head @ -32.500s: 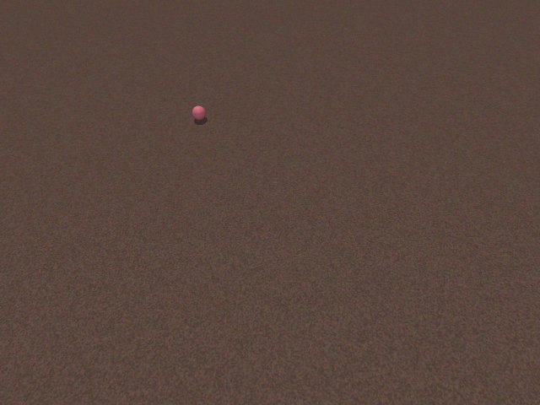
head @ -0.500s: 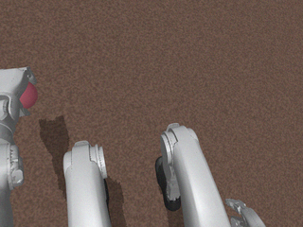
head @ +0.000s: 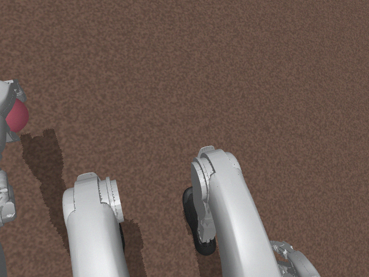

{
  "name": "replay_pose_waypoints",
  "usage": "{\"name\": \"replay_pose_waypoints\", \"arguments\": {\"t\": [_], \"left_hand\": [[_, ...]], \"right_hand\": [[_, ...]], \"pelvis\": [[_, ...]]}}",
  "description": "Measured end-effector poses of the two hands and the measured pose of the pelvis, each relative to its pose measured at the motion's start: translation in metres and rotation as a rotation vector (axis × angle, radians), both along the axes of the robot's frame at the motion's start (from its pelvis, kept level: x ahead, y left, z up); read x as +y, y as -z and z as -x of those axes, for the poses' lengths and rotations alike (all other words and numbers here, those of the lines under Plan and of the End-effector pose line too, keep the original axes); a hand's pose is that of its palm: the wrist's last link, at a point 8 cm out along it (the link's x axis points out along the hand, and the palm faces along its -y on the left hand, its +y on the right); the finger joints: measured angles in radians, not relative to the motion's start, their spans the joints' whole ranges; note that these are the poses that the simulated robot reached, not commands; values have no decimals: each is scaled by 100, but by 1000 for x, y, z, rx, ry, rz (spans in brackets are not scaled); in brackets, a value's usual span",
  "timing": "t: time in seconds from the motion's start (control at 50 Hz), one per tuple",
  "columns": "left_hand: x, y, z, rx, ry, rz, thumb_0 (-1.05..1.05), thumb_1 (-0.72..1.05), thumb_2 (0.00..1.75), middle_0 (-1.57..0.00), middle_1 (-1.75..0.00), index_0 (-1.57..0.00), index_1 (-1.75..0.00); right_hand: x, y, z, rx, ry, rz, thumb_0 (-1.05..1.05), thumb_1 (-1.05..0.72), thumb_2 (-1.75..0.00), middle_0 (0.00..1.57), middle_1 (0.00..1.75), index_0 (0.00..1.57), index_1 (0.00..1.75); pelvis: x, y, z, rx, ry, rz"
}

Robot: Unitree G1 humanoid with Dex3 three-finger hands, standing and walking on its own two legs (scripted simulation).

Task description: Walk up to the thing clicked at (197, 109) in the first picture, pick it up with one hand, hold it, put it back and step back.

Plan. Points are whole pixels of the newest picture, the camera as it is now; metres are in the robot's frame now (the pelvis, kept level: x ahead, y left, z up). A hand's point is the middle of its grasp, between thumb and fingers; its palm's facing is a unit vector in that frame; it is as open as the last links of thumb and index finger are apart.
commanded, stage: lower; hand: left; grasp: from above
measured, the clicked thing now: (4, 114) +0.47 +0.31 -0.20
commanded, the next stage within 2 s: rest in 0.16 s
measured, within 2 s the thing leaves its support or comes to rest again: neither
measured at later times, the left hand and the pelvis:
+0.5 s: hand (16, 121) +0.47 +0.31 -0.24, palm faces -0.48 -0.09 -0.87, open 10.5 cm; pelvis +0.00 +0.00 -0.03, yaw -2 degrees
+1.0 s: hand (24, 122) +0.47 +0.30 -0.27, palm faces -0.47 -0.10 -0.88, open 10.5 cm; pelvis +0.00 +0.01 -0.04, yaw -5 degrees
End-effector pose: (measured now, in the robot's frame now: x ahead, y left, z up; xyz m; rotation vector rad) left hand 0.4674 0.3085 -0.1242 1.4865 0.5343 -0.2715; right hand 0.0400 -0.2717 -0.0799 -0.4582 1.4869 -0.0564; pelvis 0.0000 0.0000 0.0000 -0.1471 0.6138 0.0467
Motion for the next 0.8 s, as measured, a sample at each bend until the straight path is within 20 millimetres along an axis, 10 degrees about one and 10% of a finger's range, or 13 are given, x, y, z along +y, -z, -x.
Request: {"name": "replay_pose_waypoints", "arguments": {"t": [0.8], "left_hand": [[-8,81,-10,-25,8,32,-1,-13,69,-52,-89,-59,-86]], "right_hand": [[7,8,8,59,-99,17,0,-91,-89,20,30,20,30]], "pelvis": [[5,34,-5,-49,34,55]]}}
